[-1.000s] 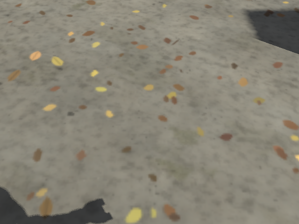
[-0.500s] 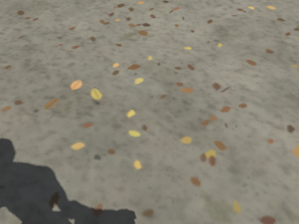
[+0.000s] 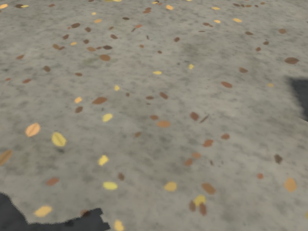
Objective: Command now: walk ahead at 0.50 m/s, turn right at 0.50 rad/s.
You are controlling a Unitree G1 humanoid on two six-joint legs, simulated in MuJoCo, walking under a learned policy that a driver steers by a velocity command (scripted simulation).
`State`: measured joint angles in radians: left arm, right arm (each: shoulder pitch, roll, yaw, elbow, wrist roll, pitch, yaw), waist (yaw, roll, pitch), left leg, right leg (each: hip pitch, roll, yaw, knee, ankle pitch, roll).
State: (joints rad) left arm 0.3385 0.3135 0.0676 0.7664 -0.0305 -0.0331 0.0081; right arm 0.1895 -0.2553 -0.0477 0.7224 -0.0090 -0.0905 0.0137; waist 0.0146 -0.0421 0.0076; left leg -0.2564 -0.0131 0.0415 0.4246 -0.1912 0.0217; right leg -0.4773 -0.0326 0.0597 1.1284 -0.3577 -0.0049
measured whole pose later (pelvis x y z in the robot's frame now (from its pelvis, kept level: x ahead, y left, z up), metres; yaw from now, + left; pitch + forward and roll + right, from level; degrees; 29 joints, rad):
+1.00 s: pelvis +0.55 -0.09 -0.02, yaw +0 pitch +2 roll +0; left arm 0.27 0.28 0.05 0.80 -0.02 -0.08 0.00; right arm 0.17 -0.30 -0.07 0.71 0.02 -0.06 0.04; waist 0.00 0.00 0.06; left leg -0.43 -0.08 0.02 0.58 -0.18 0.10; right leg -0.28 -0.01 0.00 1.19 -0.44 -0.01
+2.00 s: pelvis +0.88 -0.10 +0.00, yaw -8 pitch +1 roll -1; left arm 0.20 0.35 0.10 0.71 -0.02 0.06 0.02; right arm 0.16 -0.25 -0.05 0.68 -0.02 0.00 -0.04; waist 0.00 -0.04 0.04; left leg -0.25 0.03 0.03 0.44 -0.21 0.01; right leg -0.53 0.03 0.07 1.08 -0.40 0.10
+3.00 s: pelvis +0.86 -0.17 -0.01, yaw -4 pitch +1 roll +0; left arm 0.19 0.29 0.08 0.72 0.03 0.01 0.01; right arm 0.16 -0.33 -0.09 0.70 0.02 0.05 -0.04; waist -0.01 0.04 0.03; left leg -0.45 -0.05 -0.17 0.88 -0.48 -0.04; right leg -0.26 0.03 -0.01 0.52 -0.27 -0.04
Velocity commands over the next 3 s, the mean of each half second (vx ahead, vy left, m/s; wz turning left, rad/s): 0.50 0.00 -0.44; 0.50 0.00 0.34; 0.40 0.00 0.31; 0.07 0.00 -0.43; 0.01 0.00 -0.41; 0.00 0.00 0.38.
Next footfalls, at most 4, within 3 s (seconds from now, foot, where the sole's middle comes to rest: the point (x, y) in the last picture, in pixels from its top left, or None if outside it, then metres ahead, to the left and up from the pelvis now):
0.34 right None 0.32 -0.18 -0.78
0.90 left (164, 194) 0.67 -0.03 -0.78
1.36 right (198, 142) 0.96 -0.21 -0.78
1.78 left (155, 144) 0.94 0.01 -0.78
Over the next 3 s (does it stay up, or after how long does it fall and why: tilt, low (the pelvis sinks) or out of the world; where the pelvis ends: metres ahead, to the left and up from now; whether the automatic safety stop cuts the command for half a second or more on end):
stays up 0.86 -0.17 -0.01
